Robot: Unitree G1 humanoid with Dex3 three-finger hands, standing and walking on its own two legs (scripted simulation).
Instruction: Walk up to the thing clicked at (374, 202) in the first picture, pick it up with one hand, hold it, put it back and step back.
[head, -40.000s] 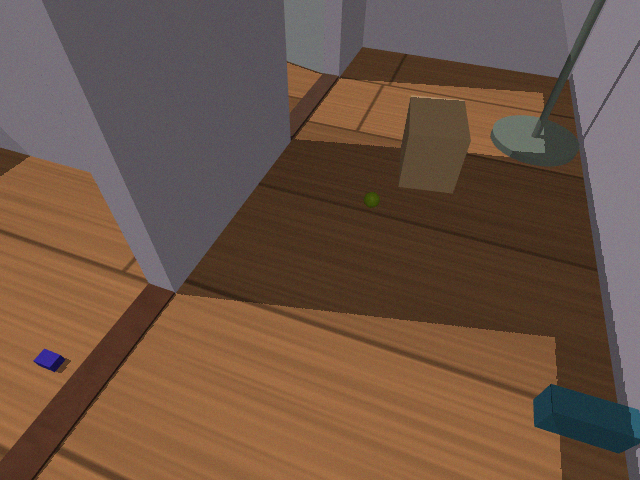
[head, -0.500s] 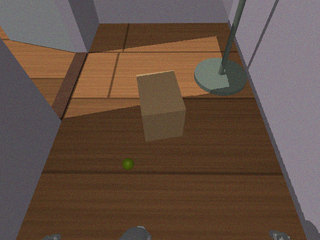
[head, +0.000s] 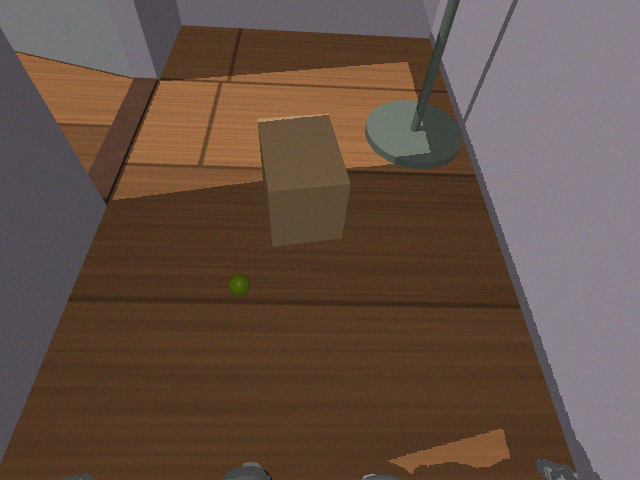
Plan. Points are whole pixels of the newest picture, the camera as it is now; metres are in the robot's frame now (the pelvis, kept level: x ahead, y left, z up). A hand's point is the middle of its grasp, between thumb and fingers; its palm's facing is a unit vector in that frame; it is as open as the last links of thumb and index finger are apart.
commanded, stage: step back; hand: left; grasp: from above
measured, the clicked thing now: (239, 284) +0.76 +0.27 -0.72
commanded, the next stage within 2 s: stand in 1.82 s
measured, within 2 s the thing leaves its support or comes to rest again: neither
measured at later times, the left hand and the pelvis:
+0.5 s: hand out of the picture -0.06 +0.24 -0.15, palm faces +0.05 -0.92 -0.39, open 7.3 cm; pelvis -0.17 -0.03 +0.00, yaw +4 degrees
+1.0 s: hand out of the picture -0.27 +0.22 -0.13, palm faces +0.10 -0.90 -0.42, open 7.3 cm; pelvis -0.29 -0.06 +0.00, yaw +5 degrees
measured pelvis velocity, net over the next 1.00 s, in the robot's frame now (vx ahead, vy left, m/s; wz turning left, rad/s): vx -0.29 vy -0.06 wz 0.09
